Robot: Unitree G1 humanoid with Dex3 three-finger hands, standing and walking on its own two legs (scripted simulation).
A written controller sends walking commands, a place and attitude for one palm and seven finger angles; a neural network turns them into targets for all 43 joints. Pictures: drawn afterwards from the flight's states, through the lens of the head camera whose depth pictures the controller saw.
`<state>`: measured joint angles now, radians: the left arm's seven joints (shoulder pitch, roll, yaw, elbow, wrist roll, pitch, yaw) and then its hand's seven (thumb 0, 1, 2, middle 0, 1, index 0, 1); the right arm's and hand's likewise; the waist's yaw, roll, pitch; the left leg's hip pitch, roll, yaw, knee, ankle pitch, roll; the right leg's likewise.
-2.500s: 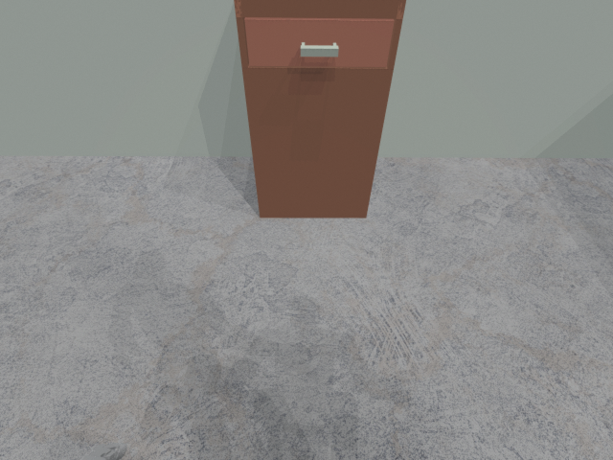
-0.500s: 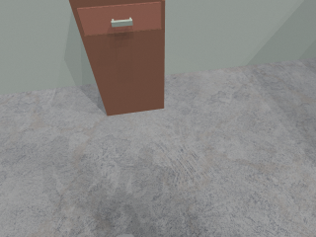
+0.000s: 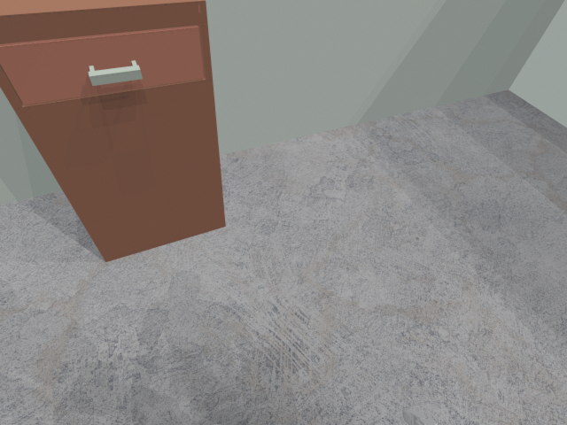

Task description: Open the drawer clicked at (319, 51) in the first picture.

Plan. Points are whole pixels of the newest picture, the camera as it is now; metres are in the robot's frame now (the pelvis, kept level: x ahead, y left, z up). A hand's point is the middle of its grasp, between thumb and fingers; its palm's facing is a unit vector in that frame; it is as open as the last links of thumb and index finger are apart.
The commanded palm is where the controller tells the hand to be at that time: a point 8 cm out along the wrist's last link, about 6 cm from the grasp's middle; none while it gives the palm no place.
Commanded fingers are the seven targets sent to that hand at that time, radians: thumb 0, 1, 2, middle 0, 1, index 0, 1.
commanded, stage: walk to a spot facing it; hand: left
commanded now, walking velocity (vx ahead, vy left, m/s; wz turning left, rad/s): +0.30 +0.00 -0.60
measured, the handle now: (114, 71) +0.83 +0.50 +0.02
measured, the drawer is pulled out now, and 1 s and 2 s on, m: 0.00 0.00 0.00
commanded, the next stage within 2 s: turn to face it in 0.28 s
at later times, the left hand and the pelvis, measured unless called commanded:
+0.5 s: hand (256, 295) +0.37 +0.08 -0.15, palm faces -0.31 -0.92 -0.23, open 7.3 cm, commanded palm none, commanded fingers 0.00 0.90 0.90 -0.20 -0.30 -0.20 -0.30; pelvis +0.18 -0.05 +0.00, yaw -15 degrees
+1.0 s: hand (201, 323) +0.31 +0.18 -0.16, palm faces +0.04 -0.97 -0.24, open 7.3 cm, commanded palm none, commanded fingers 0.00 0.90 0.90 -0.20 -0.30 -0.20 -0.30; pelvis +0.25 -0.04 +0.01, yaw -1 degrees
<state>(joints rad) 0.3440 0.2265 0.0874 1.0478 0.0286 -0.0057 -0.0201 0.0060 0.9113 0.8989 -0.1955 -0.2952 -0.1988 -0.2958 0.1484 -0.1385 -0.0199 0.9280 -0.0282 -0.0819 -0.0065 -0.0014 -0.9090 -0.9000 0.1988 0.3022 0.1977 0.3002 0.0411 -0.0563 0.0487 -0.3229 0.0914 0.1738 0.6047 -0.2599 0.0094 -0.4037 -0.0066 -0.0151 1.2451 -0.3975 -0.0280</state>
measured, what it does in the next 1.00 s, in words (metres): walks ahead: right foot, then left foot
